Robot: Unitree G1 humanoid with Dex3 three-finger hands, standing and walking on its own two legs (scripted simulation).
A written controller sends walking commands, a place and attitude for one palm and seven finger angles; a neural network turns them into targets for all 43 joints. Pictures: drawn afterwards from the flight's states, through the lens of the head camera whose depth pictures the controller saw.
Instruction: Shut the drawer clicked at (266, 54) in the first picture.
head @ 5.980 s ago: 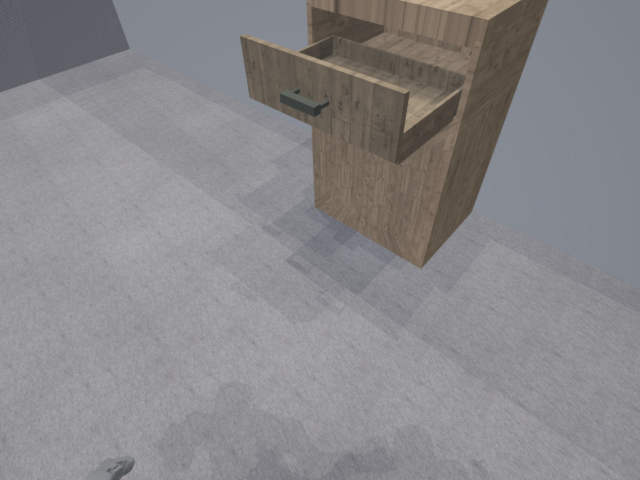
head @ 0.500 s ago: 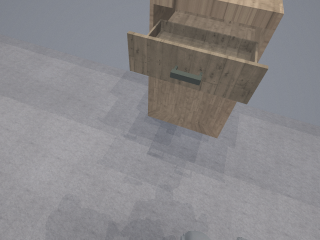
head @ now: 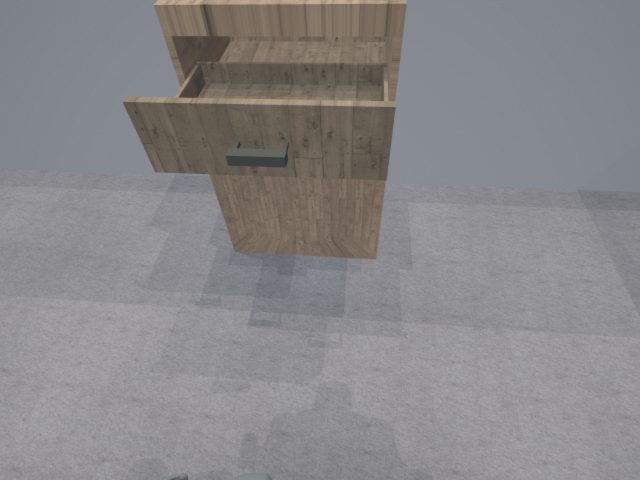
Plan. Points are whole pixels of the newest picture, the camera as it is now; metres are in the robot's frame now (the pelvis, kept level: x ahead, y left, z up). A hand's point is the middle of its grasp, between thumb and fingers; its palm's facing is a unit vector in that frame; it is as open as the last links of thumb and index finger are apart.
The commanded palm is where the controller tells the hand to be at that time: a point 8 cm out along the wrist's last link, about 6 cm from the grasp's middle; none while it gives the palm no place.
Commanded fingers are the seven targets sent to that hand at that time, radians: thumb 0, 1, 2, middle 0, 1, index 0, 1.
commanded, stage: take the last steps up to it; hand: left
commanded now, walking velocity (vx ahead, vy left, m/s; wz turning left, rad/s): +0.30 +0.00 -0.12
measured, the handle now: (259, 151) +0.71 +0.16 -0.01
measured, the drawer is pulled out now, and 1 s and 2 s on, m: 0.30 0.30 0.30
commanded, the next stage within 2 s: come to a stop and stand still in 1.50 s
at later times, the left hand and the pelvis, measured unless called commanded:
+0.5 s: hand out of the picture +0.08 +0.21 -0.17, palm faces -0.07 -0.98 -0.16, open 7.4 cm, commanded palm none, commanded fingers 0.00 0.90 0.90 -0.20 -0.30 -0.20 -0.30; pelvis +0.05 +0.03 +0.01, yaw -6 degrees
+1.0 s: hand (234, 428) +0.22 +0.15 -0.16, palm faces +0.01 -0.98 -0.20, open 7.2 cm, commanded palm none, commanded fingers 0.00 0.90 0.90 -0.20 -0.30 -0.20 -0.30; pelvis +0.19 -0.03 +0.00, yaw -2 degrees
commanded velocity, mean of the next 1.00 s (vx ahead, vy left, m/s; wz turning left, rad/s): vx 0.30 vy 0.02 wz -0.01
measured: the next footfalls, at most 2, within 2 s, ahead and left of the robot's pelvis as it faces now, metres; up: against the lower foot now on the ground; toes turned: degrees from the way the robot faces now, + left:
left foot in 0.18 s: +0.03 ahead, +0.13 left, +0.00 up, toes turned +2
right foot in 0.68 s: +0.21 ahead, -0.14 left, +0.00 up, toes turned -14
